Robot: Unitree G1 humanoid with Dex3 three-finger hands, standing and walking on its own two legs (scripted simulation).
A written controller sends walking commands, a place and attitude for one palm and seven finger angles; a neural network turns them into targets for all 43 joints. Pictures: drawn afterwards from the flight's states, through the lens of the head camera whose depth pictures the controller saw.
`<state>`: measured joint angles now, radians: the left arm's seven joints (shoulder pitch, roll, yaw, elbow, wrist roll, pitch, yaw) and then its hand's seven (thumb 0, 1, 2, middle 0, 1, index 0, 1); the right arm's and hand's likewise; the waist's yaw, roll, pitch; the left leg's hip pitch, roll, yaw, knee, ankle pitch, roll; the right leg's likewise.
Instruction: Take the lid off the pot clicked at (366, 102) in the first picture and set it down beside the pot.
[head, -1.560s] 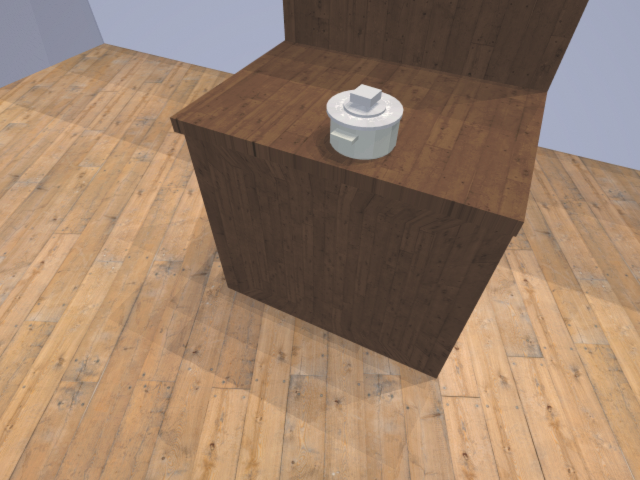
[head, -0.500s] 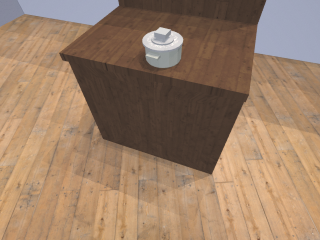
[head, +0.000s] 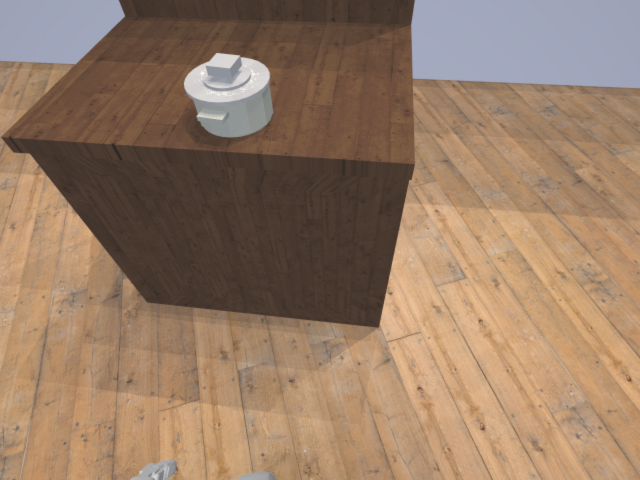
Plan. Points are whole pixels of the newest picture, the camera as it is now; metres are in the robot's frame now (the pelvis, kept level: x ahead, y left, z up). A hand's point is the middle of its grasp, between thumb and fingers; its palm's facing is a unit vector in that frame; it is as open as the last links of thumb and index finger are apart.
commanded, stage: take the last steps up to it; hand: left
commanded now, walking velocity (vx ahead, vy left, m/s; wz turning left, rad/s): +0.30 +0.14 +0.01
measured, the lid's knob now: (224, 65) +0.78 +0.22 +0.11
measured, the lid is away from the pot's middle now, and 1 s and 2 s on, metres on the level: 0.00 0.00 0.00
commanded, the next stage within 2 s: come to a stop and stand still in 0.88 s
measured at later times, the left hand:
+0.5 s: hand (205, 453) +0.18 +0.18 -0.15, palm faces -0.01 -0.98 -0.20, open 7.4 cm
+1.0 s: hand (159, 442) +0.19 +0.27 -0.18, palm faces +0.12 -0.97 -0.20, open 7.3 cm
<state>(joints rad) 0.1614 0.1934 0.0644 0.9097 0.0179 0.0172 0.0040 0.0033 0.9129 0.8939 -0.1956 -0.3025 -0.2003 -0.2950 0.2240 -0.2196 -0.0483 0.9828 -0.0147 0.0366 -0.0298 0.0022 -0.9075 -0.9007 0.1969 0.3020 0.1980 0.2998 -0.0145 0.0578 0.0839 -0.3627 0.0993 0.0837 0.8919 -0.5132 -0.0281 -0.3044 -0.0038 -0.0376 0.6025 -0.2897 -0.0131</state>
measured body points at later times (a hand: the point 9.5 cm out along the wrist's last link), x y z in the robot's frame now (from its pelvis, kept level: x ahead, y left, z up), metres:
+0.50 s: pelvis +0.09 +0.01 +0.01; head +0.10 -0.01 +0.46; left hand +0.18 +0.24 -0.13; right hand -0.02 -0.19 -0.15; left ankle +0.03 +0.12 -0.73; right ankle +0.15 -0.10 -0.72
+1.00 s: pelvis +0.22 +0.08 +0.00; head +0.24 +0.10 +0.45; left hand +0.19 +0.32 -0.16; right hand +0.32 -0.15 -0.13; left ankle +0.27 +0.19 -0.73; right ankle +0.18 -0.05 -0.66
